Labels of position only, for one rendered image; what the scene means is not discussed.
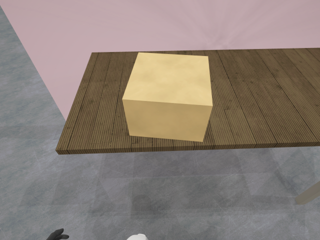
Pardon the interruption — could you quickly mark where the table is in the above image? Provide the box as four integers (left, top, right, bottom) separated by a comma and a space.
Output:
55, 47, 320, 205

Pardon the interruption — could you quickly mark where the carton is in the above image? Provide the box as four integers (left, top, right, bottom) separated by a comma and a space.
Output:
122, 52, 213, 142

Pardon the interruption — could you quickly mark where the left robot hand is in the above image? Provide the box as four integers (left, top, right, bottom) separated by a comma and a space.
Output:
46, 228, 69, 240

